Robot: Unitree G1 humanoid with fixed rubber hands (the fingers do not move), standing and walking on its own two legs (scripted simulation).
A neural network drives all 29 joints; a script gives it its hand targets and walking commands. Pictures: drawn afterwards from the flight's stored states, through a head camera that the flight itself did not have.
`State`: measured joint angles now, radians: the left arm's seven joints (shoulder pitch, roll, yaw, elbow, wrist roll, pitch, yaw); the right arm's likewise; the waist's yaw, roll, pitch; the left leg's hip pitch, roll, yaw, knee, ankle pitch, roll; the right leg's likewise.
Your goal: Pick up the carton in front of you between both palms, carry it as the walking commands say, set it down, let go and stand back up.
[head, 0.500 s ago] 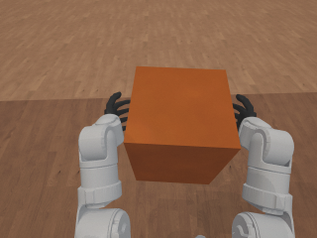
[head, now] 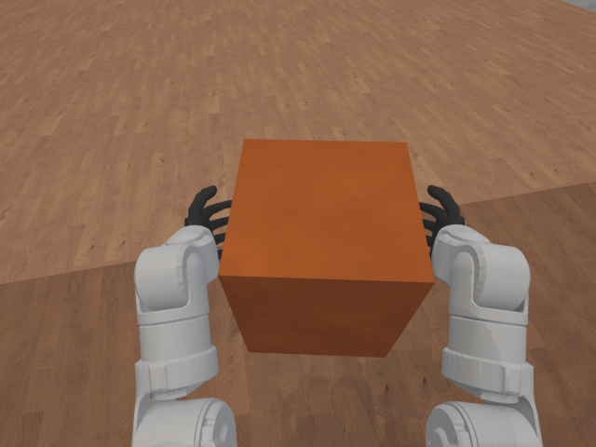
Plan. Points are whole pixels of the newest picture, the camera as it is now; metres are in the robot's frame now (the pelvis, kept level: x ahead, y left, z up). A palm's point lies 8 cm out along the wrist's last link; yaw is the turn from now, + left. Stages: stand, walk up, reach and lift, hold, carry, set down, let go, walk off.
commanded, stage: carry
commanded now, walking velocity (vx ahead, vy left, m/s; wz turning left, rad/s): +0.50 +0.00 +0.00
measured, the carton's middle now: (320, 256) +0.36 -0.03 +0.09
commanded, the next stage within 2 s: none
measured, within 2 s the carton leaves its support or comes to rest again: neither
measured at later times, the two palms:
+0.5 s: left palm (220, 102) +0.61 +0.11 +0.20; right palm (393, 87) +0.65 -0.19 +0.19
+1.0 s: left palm (264, 11) +0.96 +0.03 +0.24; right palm (397, 3) +0.95 -0.27 +0.25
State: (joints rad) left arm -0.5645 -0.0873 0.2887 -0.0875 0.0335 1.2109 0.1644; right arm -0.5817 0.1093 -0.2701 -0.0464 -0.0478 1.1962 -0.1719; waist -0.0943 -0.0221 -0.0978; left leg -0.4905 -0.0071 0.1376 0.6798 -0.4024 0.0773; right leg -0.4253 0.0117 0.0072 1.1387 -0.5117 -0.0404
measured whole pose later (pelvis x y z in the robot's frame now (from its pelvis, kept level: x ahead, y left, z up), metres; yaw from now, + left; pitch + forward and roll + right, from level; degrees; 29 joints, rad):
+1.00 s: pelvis +0.62 -0.09 +0.09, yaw +0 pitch +5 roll +1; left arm -0.54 -0.13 0.30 -0.23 0.05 1.16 0.17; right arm -0.61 0.08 -0.25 -0.13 0.03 1.16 -0.19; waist -0.08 0.00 -0.06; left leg -0.20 0.01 0.09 0.48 -0.51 0.02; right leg -0.75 -0.07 -0.06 0.87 -0.37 -0.04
